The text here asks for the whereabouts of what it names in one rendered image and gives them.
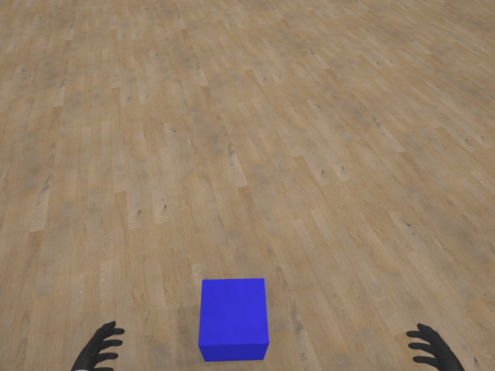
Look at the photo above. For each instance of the carton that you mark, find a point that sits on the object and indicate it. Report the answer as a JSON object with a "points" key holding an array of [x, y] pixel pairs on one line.
{"points": [[233, 320]]}

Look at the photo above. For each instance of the right robot hand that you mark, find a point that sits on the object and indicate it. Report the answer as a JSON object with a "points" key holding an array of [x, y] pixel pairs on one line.
{"points": [[445, 359]]}

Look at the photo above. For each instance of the left robot hand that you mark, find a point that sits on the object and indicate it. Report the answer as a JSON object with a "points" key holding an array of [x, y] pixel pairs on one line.
{"points": [[89, 356]]}

